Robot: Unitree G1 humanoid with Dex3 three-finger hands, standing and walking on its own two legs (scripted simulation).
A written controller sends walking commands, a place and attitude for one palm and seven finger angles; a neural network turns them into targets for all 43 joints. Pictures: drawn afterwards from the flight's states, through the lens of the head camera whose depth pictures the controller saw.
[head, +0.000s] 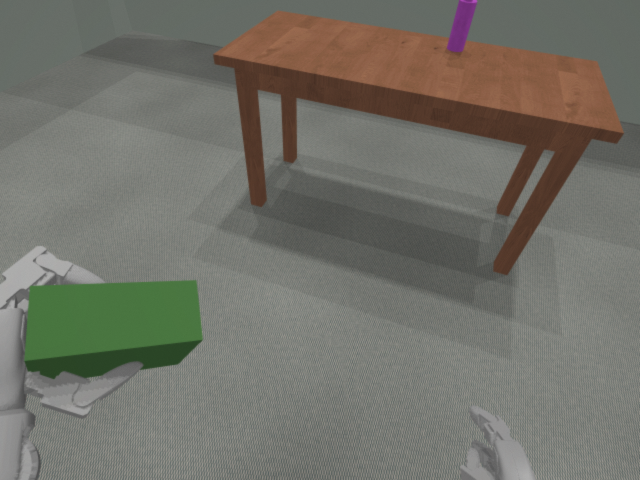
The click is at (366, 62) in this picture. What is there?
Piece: table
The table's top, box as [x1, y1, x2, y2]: [213, 11, 623, 143]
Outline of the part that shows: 213,54 214,62 216,64 615,143 623,133 597,62 591,60 472,41 466,41 464,48 461,52 453,52 446,48 448,40 447,37 283,11 276,11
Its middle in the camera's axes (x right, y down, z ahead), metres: +0.32 -0.63 +1.39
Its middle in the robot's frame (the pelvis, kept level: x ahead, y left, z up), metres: +1.48 -0.24 -0.08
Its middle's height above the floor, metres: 0.70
